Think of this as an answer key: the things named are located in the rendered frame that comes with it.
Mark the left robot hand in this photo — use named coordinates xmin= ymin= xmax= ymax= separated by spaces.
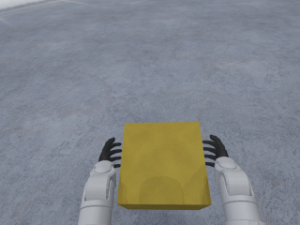
xmin=98 ymin=137 xmax=122 ymax=168

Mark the right robot hand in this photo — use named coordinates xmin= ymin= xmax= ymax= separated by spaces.
xmin=202 ymin=134 xmax=229 ymax=167

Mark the right robot forearm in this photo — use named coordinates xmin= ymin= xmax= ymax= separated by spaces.
xmin=214 ymin=157 xmax=266 ymax=225

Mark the carton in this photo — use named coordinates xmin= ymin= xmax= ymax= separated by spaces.
xmin=116 ymin=122 xmax=212 ymax=210

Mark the left robot forearm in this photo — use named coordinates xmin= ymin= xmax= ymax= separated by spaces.
xmin=77 ymin=160 xmax=116 ymax=225

